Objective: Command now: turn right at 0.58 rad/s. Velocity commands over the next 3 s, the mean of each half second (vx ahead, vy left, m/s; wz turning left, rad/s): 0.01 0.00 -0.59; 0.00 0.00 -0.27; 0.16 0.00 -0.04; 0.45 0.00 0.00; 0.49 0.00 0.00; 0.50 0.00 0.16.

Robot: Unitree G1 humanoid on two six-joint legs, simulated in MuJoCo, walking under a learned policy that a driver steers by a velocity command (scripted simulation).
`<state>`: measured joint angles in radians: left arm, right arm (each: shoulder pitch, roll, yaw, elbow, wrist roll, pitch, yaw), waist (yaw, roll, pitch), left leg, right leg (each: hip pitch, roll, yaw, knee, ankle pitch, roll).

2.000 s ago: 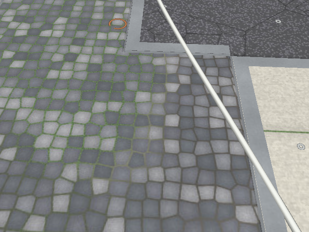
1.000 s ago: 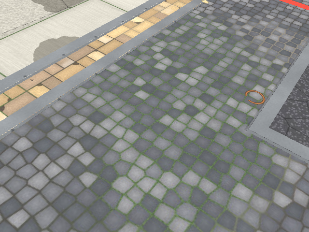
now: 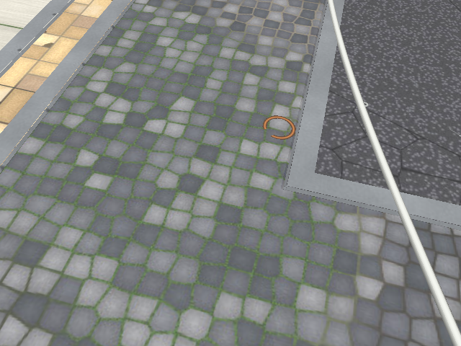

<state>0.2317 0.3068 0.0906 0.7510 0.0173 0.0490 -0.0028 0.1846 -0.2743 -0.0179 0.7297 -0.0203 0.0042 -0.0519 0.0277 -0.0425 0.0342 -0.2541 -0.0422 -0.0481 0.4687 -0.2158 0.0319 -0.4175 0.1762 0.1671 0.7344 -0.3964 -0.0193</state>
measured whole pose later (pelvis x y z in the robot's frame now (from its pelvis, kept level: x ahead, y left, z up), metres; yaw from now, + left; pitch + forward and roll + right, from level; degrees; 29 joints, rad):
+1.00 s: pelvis +0.00 -0.02 +0.00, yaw -25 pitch -1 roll +0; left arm 0.23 0.25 0.00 0.84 0.02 0.03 0.01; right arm 0.21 -0.24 -0.01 0.81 -0.02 0.02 -0.02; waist 0.02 -0.03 0.03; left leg -0.17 -0.03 -0.01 0.43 -0.24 0.03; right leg -0.17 0.10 0.11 0.42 -0.23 -0.05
